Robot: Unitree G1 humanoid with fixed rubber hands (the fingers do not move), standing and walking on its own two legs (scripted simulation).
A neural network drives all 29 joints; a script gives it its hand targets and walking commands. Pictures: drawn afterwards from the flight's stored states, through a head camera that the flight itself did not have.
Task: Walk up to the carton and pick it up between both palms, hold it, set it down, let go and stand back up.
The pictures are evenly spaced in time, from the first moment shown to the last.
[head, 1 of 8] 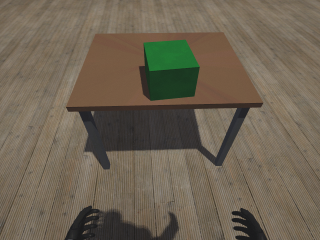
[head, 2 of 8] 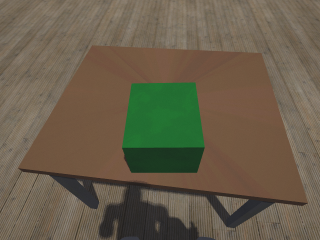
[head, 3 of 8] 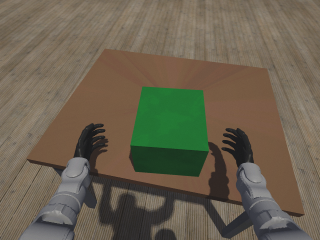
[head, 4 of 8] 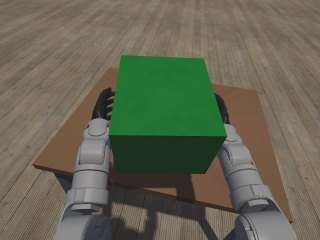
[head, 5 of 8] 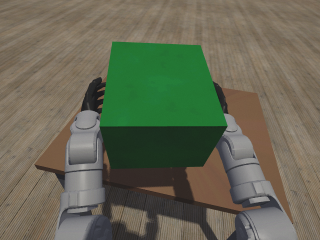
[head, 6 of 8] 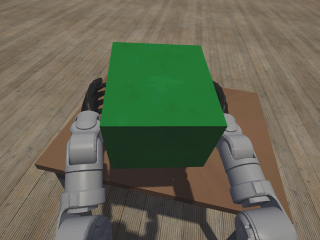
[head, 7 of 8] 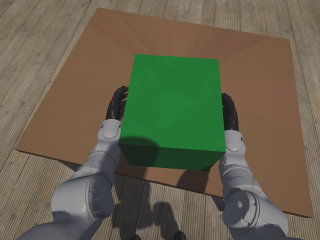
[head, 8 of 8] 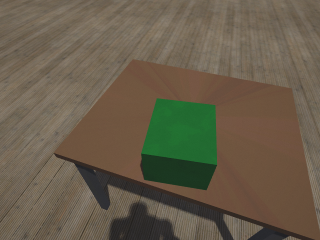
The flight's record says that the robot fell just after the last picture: no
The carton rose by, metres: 0.27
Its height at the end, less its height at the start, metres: +0.00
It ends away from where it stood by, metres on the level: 0.02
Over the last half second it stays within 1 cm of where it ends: yes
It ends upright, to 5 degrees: yes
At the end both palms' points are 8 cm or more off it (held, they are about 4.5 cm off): yes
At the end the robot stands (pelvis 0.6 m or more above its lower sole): yes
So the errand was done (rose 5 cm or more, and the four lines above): yes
